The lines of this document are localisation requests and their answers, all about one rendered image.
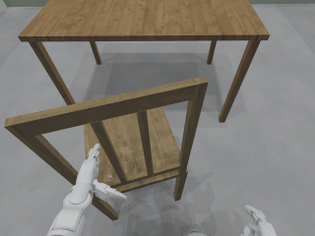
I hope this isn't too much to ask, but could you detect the table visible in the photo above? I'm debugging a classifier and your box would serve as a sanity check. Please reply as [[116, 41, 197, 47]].
[[18, 0, 270, 123]]

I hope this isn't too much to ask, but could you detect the robot left forearm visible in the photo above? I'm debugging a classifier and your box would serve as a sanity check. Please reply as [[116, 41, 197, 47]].
[[46, 183, 94, 236]]

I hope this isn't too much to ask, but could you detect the robot left hand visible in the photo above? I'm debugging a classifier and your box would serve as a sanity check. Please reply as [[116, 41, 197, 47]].
[[75, 144, 127, 204]]

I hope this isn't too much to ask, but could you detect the chair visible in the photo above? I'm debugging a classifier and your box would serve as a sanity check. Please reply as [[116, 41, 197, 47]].
[[4, 76, 209, 221]]

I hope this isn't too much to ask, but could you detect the robot right shin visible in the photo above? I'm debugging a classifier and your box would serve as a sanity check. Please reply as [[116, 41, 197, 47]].
[[189, 229, 199, 234]]

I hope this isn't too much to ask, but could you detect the robot right hand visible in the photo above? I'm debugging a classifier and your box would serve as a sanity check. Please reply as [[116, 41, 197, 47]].
[[240, 205, 278, 236]]

